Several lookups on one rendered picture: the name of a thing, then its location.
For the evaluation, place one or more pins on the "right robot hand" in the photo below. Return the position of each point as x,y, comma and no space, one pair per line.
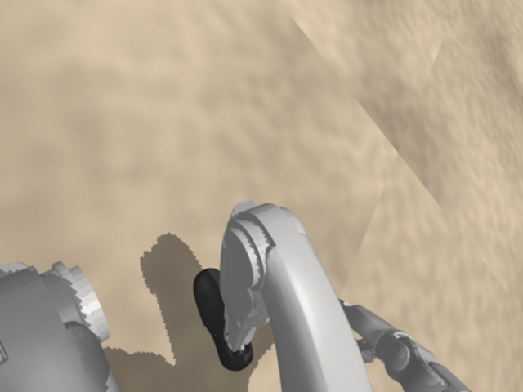
368,325

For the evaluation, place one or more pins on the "right robot arm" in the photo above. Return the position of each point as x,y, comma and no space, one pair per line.
413,366

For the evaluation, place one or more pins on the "right robot foot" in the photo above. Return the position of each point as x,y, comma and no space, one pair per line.
211,309

